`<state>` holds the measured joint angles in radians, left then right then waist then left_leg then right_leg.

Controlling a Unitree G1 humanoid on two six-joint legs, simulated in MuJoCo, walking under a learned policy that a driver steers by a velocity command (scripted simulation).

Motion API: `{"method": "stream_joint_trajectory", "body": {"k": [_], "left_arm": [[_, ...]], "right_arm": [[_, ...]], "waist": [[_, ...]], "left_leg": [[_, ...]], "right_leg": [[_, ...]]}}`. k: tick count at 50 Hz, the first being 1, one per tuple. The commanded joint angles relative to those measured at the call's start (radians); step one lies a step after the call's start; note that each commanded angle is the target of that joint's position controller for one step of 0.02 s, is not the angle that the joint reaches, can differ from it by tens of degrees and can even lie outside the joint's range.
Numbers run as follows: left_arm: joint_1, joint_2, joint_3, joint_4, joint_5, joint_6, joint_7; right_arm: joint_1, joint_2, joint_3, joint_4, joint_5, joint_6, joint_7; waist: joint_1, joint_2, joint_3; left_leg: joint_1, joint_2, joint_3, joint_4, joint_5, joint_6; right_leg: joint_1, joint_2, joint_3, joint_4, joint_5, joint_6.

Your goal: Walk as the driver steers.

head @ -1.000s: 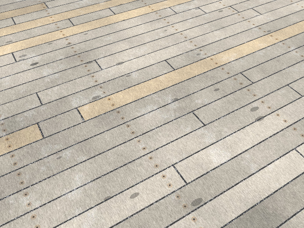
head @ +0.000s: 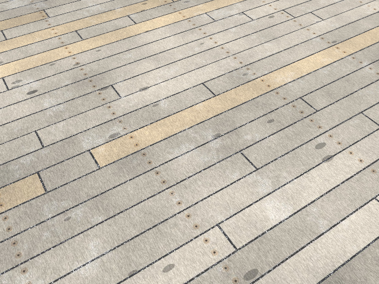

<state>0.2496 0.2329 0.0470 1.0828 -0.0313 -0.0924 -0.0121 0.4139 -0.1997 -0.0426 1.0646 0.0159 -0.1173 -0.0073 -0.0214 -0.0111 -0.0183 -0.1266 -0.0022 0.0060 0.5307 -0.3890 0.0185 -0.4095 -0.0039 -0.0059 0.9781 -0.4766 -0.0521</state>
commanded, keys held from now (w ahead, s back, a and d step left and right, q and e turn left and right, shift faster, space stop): w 0.12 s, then w+q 0.88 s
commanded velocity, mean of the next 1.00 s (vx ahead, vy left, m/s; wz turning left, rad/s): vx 0.48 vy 0.00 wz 0.39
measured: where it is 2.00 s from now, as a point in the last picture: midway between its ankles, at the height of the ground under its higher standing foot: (150, 232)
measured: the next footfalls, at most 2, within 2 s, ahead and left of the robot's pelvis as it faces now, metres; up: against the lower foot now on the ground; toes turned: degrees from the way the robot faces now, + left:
right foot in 0.26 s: +0.33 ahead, -0.16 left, +0.00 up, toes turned +0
left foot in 0.84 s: +0.56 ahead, +0.16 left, +0.00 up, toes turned +25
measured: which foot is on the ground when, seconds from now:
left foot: down 0.00-0.28, up 0.30-0.82, down 0.84-1.00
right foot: up 0.00-0.24, down 0.26-0.84, up 0.86-1.00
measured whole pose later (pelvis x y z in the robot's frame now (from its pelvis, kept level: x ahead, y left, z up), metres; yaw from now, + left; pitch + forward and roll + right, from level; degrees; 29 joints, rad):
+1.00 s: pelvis +0.51 +0.06 +0.01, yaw +26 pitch +1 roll +0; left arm 0.13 0.29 0.07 0.86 -0.01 -0.12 0.00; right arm 0.25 -0.25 -0.09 0.79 0.01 -0.06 0.03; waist -0.02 -0.02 0.06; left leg -0.32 -0.08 0.01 0.46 -0.16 0.09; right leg -0.50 -0.10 0.04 1.19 -0.34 -0.01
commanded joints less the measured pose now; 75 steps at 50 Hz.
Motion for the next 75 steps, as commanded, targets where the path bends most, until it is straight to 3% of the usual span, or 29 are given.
{"method": "stream_joint_trajectory", "body": {"k": [1,4,7,10,12,13,14,15,16,18,20,23,37,39,41,42,43,44,45,47,50,56,63,65,66,67,69,71,75], "left_arm": [[-0.277,0.044,-0.004,-0.173,-0.02,-0.05,-0.02],[-0.289,0.028,-0.012,-0.215,-0.009,-0.037,-0.029],[-0.315,0.011,-0.025,-0.239,0.013,-0.019,-0.043],[-0.289,0.108,0.01,-0.261,-0.001,-0.006,-0.025],[-0.06,0.172,0.052,-0.203,-0.008,-0.002,-0.011],[0.091,0.213,0.071,-0.168,-0.008,0.004,-0.003],[0.197,0.326,0.093,-0.146,0.025,0.008,0.001],[0.203,0.276,0.071,-0.142,0.034,0.004,-0.014],[0.093,0.198,0.048,-0.15,0.024,-0.006,-0.021],[-0.075,0.119,0.028,-0.163,0.025,-0.022,-0.025],[-0.122,0.08,0.022,-0.143,0.05,-0.032,-0.025],[-0.104,0.097,0.028,-0.117,0.039,-0.041,-0.006],[0.087,0.199,0.062,-0.111,0.02,0.018,0.038],[0.066,0.232,0.072,-0.125,0.013,0.031,0.037],[0.025,0.241,0.071,-0.144,0.008,0.048,0.038],[0.028,0.216,0.06,-0.168,0.025,0.043,0.04],[0.086,0.052,0.011,-0.243,0.046,0.008,0.031],[-0.001,0.129,0.021,-0.26,0.003,-0.045,0.016],[-0.103,0.166,0.031,-0.289,-0.033,-0.065,0.007],[-0.112,0.157,0.037,-0.261,0.018,-0.068,0.021],[-0.06,0.158,0.049,-0.265,0.028,-0.025,0.016],[-0.248,0.091,0.026,-0.333,0.046,-0.011,0.018],[-0.222,0.176,0.053,-0.358,0.04,-0.017,0.005],[-0.082,0.237,0.066,-0.344,0.073,-0.028,0.015],[-0.064,0.26,0.064,-0.351,0.089,-0.014,0.018],[-0.067,0.233,0.065,-0.35,0.052,0.004,0.013],[-0.153,0.131,0.033,-0.388,0.045,0.033,0.022],[-0.211,0.14,0.029,-0.388,0.057,0.056,0.031],[-0.175,0.168,0.043,-0.36,0.056,0.058,0.042]], "right_arm": [[0.262,-0.155,-0.022,0.04,-0.019,0.01,0.002],[0.094,-0.069,0.012,-0.011,-0.013,0.034,-0.012],[0.043,-0.18,-0.013,-0.054,-0.006,0.023,-0.029],[0.078,-0.195,-0.028,-0.03,0.01,0.019,-0.029],[0.063,-0.19,-0.029,-0.033,-0.006,0.036,-0.025],[0.055,-0.171,-0.022,-0.051,-0.017,0.042,-0.022],[0.196,-0.004,0.016,-0.071,-0.028,0.038,-0.015],[0.24,0.031,0.023,-0.057,0.015,0.017,-0.012],[0.129,-0.067,-0.006,-0.093,0.047,0.007,-0.014],[-0.02,-0.109,-0.024,-0.132,0.027,0.016,-0.031],[0.025,-0.076,-0.037,-0.126,0.02,0.049,-0.031],[-0.021,-0.063,-0.048,-0.16,0.018,0.083,-0.029],[-0.436,-0.073,-0.033,-0.349,0.01,0.071,0.058],[-0.396,-0.107,-0.047,-0.366,0.009,0.074,0.066],[-0.145,-0.197,-0.098,-0.317,0.019,0.072,0.062],[0.026,-0.295,-0.14,-0.274,0.02,0.081,0.038],[-0.008,-0.415,-0.158,-0.289,0.022,0.077,0.03],[0.034,-0.333,-0.125,-0.314,0.0,0.062,0.035],[0.019,-0.26,-0.105,-0.299,-0.013,0.049,0.038],[-0.127,-0.179,-0.079,-0.326,-0.001,0.038,0.038],[-0.191,-0.178,-0.073,-0.357,-0.008,0.03,0.025],[-0.13,-0.236,-0.089,-0.349,-0.001,0.053,-0.013],[-0.149,-0.206,-0.084,-0.368,0.001,0.089,-0.039],[-0.17,-0.13,-0.058,-0.416,-0.011,0.089,-0.036],[0.067,-0.075,-0.044,-0.4,-0.01,0.088,-0.033],[0.135,-0.192,-0.059,-0.382,0.008,0.094,-0.028],[-0.062,-0.275,-0.086,-0.399,0.009,0.135,-0.039],[-0.104,-0.244,-0.085,-0.422,0.004,0.169,-0.043],[-0.126,-0.168,-0.061,-0.451,-0.001,0.163,-0.043]], "waist": [[-0.088,0.151,0.111],[-0.01,0.077,0.177],[0.001,0.134,0.147],[0.053,0.15,0.138],[0.173,0.153,-0.009],[0.238,0.138,-0.106],[0.162,-0.164,-0.302],[0.145,-0.318,-0.414],[0.121,-0.233,-0.211],[0.069,-0.061,-0.02],[0.004,-0.113,-0.002],[-0.014,-0.087,0.056],[0.094,-0.012,0.152],[0.051,-0.056,0.096],[-0.098,-0.061,-0.051],[-0.164,0.03,-0.15],[-0.039,0.308,-0.227],[-0.092,0.16,-0.353],[-0.106,0.115,-0.229],[-0.025,-0.009,-0.092],[0.046,0.038,-0.054],[0.003,0.086,0.0],[0.032,0.154,-0.052],[0.084,0.022,-0.201],[-0.017,-0.242,-0.327],[-0.024,-0.259,-0.378],[0.024,-0.081,-0.19],[0.002,-0.087,-0.077],[0.019,-0.117,-0.087]], "left_leg": [[0.505,0.404,-0.49,-0.233,0.523,0.268],[0.223,0.282,-0.247,-0.38,0.406,0.16],[-0.137,0.18,-0.074,-0.484,0.365,0.132],[0.011,0.223,-0.099,-0.413,0.548,0.11],[0.06,0.202,-0.059,-0.106,0.857,0.06],[-0.087,0.164,-0.046,0.131,0.75,0.025],[-0.371,0.009,-0.024,0.55,0.204,-0.026],[-0.456,-0.05,-0.159,0.789,-0.166,-0.016],[-0.553,0.003,-0.163,0.895,-0.117,0.004],[-0.517,0.111,-0.114,0.834,0.059,0.043],[-0.392,0.161,-0.127,0.747,0.12,0.062],[-0.444,0.171,-0.117,0.675,0.145,0.063],[-0.613,0.117,0.054,0.136,0.31,0.057],[-0.492,0.052,0.115,0.121,0.211,0.093],[-0.142,-0.059,0.161,0.05,0.228,0.154],[0.176,0.017,-0.02,0.021,0.211,0.209],[0.482,0.295,-0.66,-0.13,0.022,0.411],[0.544,0.355,-0.87,-0.273,-0.036,0.424],[0.488,0.326,-0.705,-0.268,0.064,0.356],[0.197,0.223,-0.423,-0.251,0.305,0.264],[-0.02,0.189,-0.344,-0.309,0.426,0.282],[-0.156,0.076,-0.169,-0.238,0.694,0.192],[-0.034,0.106,-0.363,-0.023,0.529,0.121],[-0.151,-0.023,-0.287,0.306,0.299,0.044],[-0.402,-0.158,-0.215,0.584,-0.391,-0.015],[-0.492,-0.075,-0.207,0.736,-0.341,-0.039],[-0.552,-0.006,-0.138,0.786,-0.173,-0.081],[-0.478,0.036,-0.106,0.754,-0.096,-0.089],[-0.409,0.049,-0.052,0.56,-0.047,-0.087]], "right_leg": [[-0.796,-0.066,0.027,0.375,-0.055,-0.031],[-0.599,-0.118,0.004,0.116,0.126,0.002],[-0.055,-0.032,-0.079,-0.225,0.461,0.039],[0.024,0.008,-0.05,-0.362,0.457,0.018],[0.263,0.048,-0.064,-0.374,0.389,-0.021],[0.506,-0.023,0.0,-0.346,0.379,-0.043],[0.818,-0.316,0.431,-0.441,0.151,-0.166],[0.793,-0.428,0.834,-0.716,-0.023,-0.232],[0.629,-0.399,0.735,-0.769,-0.107,-0.175],[0.3,-0.336,0.401,-0.773,0.067,-0.103],[0.16,-0.271,0.211,-0.806,0.182,-0.083],[0.137,-0.279,0.099,-0.876,0.243,-0.117],[0.486,-0.312,-0.206,-0.807,0.508,-0.088],[0.517,-0.316,-0.236,-0.671,0.869,-0.067],[0.45,-0.267,-0.286,-0.309,1.126,-0.02],[0.201,-0.23,-0.284,0.001,0.868,0.037],[-0.267,0.0,-0.197,0.398,-0.006,0.107],[-0.37,0.015,0.072,0.485,-0.094,0.078],[-0.458,-0.032,0.079,0.468,-0.01,0.043],[-0.342,-0.124,0.081,0.272,0.129,0.017],[-0.198,-0.14,0.085,0.139,0.187,0.055],[-0.1,-0.014,0.018,-0.319,0.503,0.106],[0.019,0.017,0.083,-0.519,0.504,0.058],[0.351,-0.166,0.195,-0.543,0.87,-0.02],[0.643,-0.433,0.502,-0.505,1.172,-0.205],[0.637,-0.491,0.658,-0.551,0.871,-0.263],[0.435,-0.355,0.411,-0.612,0.542,-0.182],[0.21,-0.281,0.271,-0.691,0.404,-0.167],[0.194,-0.257,0.137,-0.725,0.518,-0.201]]}}
Keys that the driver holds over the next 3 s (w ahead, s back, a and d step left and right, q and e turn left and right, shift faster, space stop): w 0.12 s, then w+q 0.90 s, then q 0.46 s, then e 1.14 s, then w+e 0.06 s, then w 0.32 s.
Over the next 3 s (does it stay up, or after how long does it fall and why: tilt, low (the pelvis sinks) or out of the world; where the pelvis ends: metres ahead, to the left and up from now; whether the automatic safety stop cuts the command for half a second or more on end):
stays up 0.80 0.13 0.01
